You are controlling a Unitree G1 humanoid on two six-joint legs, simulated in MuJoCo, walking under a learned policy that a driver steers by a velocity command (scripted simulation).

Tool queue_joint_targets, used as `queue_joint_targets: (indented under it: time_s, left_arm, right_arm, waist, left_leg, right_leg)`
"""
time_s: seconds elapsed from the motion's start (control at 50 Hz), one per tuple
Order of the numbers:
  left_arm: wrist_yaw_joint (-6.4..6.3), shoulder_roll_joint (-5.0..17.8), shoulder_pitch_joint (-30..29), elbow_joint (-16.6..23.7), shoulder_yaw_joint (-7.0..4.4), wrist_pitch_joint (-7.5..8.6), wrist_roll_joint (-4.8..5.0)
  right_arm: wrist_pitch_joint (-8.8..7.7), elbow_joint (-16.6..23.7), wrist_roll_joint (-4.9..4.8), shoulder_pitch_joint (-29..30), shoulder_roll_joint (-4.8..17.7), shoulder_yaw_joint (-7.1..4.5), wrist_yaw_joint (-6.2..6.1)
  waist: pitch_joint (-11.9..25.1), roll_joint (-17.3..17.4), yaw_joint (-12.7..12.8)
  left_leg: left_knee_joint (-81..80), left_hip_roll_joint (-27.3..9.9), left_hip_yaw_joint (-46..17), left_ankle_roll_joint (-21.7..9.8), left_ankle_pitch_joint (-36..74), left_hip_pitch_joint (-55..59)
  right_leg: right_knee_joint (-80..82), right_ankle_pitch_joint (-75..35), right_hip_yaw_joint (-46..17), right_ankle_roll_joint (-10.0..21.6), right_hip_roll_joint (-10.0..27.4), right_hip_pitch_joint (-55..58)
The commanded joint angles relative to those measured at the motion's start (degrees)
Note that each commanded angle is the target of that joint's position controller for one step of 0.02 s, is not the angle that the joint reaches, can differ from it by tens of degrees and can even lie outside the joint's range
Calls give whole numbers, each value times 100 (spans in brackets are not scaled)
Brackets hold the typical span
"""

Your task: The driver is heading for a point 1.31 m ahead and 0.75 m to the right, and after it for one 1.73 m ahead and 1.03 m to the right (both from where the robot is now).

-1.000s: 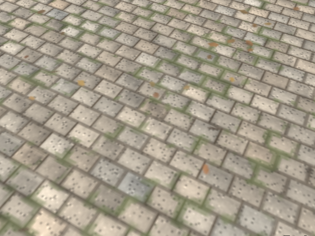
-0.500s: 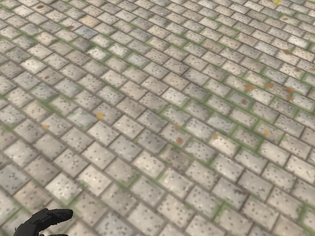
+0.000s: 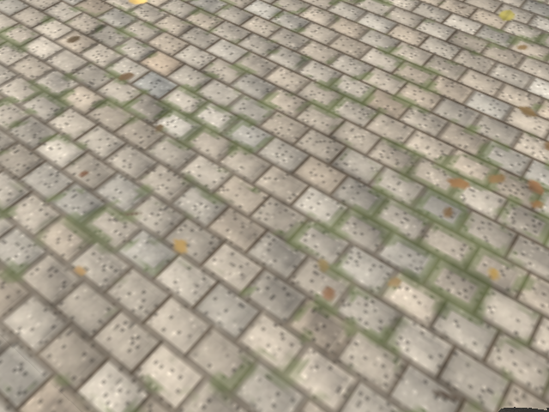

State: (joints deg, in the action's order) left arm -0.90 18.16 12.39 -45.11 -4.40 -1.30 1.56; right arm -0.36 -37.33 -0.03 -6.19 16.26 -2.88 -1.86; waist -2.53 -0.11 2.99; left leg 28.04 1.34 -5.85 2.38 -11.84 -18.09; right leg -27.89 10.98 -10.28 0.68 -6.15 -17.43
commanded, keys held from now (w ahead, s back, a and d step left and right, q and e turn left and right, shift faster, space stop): e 1.00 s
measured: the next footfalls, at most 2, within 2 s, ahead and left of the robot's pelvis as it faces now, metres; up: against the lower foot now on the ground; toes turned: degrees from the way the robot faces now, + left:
right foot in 0.42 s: +0.02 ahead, -0.14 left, +0.00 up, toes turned -17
left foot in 0.92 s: +0.12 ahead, +0.06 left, +0.00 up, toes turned -38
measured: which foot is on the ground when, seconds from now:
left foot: down 0.00-0.42, up 0.44-0.90, down 0.92-1.00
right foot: down 0.00-0.00, up 0.02-0.40, down 0.42-0.92, up 0.94-1.00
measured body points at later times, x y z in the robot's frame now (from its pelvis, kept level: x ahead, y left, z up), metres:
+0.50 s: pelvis +0.01 -0.03 +0.00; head +0.04 -0.06 +0.44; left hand +0.24 +0.20 -0.08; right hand +0.05 -0.35 -0.11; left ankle +0.02 +0.12 -0.69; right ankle -0.02 -0.12 -0.74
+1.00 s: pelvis +0.02 -0.01 +0.00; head +0.05 -0.01 +0.45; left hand +0.32 +0.14 -0.09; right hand -0.01 -0.33 -0.08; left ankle +0.09 +0.08 -0.74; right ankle -0.05 -0.11 -0.70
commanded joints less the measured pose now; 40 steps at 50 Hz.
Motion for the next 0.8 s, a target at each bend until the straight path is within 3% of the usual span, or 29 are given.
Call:
queue_joint_targets:
  time_s: [0.02, 0.04, 0.06, 0.08, 0.1, 0.12, 0.16, 0.22, 0.28, 0.34, 0.4, 0.42, 0.44, 0.46, 0.48, 0.5, 0.52, 0.54, 0.6, 0.68, 0.8]
  left_arm:
    - [-64, 232, -29, 500, -12, 18, -78]
    - [-72, 551, 10, 603, -109, 64, -59]
    - [-74, 914, 198, 488, -227, 59, -72]
    - [-82, 1002, 272, 363, -296, 1, -30]
    - [-122, 918, 347, 269, -308, -88, -32]
    - [-123, 822, 305, 300, -288, -149, -40]
    - [-77, 598, 49, 492, -219, -177, -6]
    - [-3, 449, -331, 779, -134, -166, -3]
    - [88, 410, -439, 941, -84, -178, -32]
    - [159, 515, -412, 1033, -123, -229, -32]
    - [222, 540, -9, 949, -187, -262, -40]
    - [171, 749, 198, 903, -268, -260, -54]
    - [60, 1467, 386, 992, -434, -235, -68]
    - [109, 1566, 290, 1128, -406, -107, -269]
    - [147, 1300, 213, 1122, -333, 17, -311]
    - [128, 1141, -42, 1091, -286, 92, -252]
    - [92, 1005, -279, 1109, -257, 101, -150]
    - [54, 914, -436, 1129, -210, 83, -70]
    - [-29, 860, -405, 1157, -167, 39, -112]
    - [-92, 982, -299, 1141, -209, 5, -94]
    - [-38, 1076, -414, 1197, -252, -63, -96]
  right_arm:
    - [-101, 317, 155, -444, 1180, -343, -47]
    - [-81, 279, 336, -453, 1209, -369, 13]
    - [-107, 352, 277, -279, 905, -283, 26]
    - [-124, 365, 196, -45, 662, -219, 29]
    - [-122, 384, 133, 113, 612, -200, 25]
    - [-118, 349, 83, 140, 612, -190, 17]
    - [-80, 257, 106, 3, 662, -206, -16]
    - [-2, 153, 111, -234, 792, -274, -74]
    - [41, 125, 77, -155, 1015, -358, -38]
    - [45, 50, -9, -164, 1118, -403, 34]
    - [28, -48, -177, -79, 1097, -415, 50]
    - [3, -202, -144, -427, 903, -369, 71]
    - [-9, -52, 168, -510, 516, -241, 102]
    - [-9, 222, 176, 79, 578, -246, 32]
    - [18, 202, 77, 243, 827, -322, -5]
    - [41, 163, 3, 197, 862, -352, -29]
    - [62, 42, 29, 81, 858, -375, -81]
    - [81, 24, 69, 20, 905, -398, -111]
    - [53, -16, 22, -156, 769, -379, -67]
    - [26, 50, 14, 71, 642, -320, -45]
    - [-79, 95, -43, 114, 679, -322, 66]
  waist:
    - [859, 817, -174]
    - [775, 1577, -199]
    - [701, 1101, -157]
    - [563, 796, -91]
    - [519, 657, -47]
    - [443, 707, -105]
    - [409, 815, -212]
    - [591, 927, -433]
    - [702, 979, -473]
    - [687, 1044, -463]
    - [680, 928, -169]
    - [740, 451, -147]
    - [850, -1334, -295]
    - [882, -1603, 10]
    - [876, -932, 94]
    - [689, -783, -90]
    - [623, -555, -200]
    - [576, -623, -274]
    - [761, -711, -339]
    - [697, -744, -211]
    - [598, -892, -146]
  left_leg:
    - [-969, -1776, -1440, -857, 1564, 1685]
    - [-1100, -2481, -2320, -1652, 2215, 1246]
    - [-1065, -2381, -2057, -1778, 2215, 1170]
    - [-959, -2003, -1432, -1541, 2119, 1111]
    - [-897, -1719, -1002, -1341, 1953, 1135]
    - [-866, -1663, -776, -1347, 2222, 1123]
    - [-911, -1496, -334, -1419, 2487, 1129]
    - [-895, -1652, -167, -1556, 2506, 1559]
    - [-884, -1772, 85, -1570, 2510, 1385]
    - [-753, -1892, 201, -1520, 2435, 1344]
    - [-134, -1780, 528, -1078, 1960, 1015]
    - [481, -1522, 887, -636, 1199, 468]
    - [2227, -832, 1473, 12, -1395, -1086]
    - [3432, -152, 749, 212, -2839, -1925]
    - [3971, -297, 306, 174, -2615, -1956]
    - [3980, -367, 207, 105, -2107, -1976]
    - [3806, -406, 161, 112, -1711, -1997]
    - [3720, -398, 141, 158, -1419, -1922]
    - [3550, -201, 176, 261, -935, -1594]
    - [2397, -108, 86, 330, -770, -1431]
    - [1294, 87, 4, 236, -953, -636]
  right_leg:
    - [-1182, 1590, -388, 129, 245, -934]
    - [-2383, 2687, 290, -125, -3, -1457]
    - [-3249, 2476, 176, -294, 299, -1496]
    - [-3613, 2135, 212, -403, 368, -1558]
    - [-3828, 1847, 286, -508, 424, -1616]
    - [-4006, 1616, 328, -610, 460, -1713]
    - [-3759, 1326, 597, -738, 520, -1682]
    - [-2968, 1214, 763, -806, 709, -1597]
    - [-2167, 1171, 1020, -693, 802, -940]
    - [-1462, 1080, 1253, -508, 743, -520]
    - [74, 37, 1449, -85, 564, 413]
    - [591, -832, 1070, 144, 644, 1166]
    - [631, -3150, -901, 750, 2125, 2216]
    - [703, -3644, -1959, 1923, 2936, 1752]
    - [809, -3176, -1549, 1930, 2666, 1611]
    - [802, -2727, -1107, 1604, 2309, 1452]
    - [795, -2279, -905, 1335, 2045, 1407]
    - [805, -2274, -822, 1247, 1940, 1301]
    - [830, -2235, -744, 1265, 1735, 1201]
    - [802, -1489, -1043, 1240, 1650, 1224]
    - [708, -981, -1721, 1241, 1545, 758]
Over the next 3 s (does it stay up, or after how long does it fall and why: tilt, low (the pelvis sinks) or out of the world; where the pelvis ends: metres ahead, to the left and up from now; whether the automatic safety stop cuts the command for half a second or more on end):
stays up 0.51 -0.40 0.01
